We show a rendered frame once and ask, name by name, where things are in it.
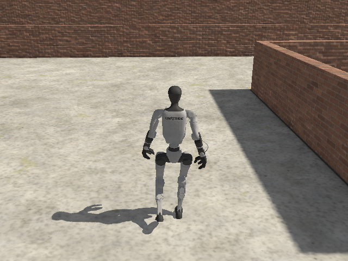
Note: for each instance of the right robot forearm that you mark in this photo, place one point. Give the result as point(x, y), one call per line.
point(199, 146)

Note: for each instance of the left robot upper arm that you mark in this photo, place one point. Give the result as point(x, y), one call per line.
point(154, 123)

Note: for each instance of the robot right hand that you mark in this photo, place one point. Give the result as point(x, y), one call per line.
point(203, 161)

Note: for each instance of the left robot forearm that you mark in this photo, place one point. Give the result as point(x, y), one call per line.
point(148, 142)

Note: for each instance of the robot right thigh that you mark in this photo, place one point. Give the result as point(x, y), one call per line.
point(185, 165)

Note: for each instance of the right robot upper arm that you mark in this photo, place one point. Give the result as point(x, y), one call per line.
point(193, 124)

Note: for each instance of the robot left hand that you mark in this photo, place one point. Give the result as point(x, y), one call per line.
point(149, 151)

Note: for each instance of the left robot shin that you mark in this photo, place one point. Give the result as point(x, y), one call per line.
point(159, 198)

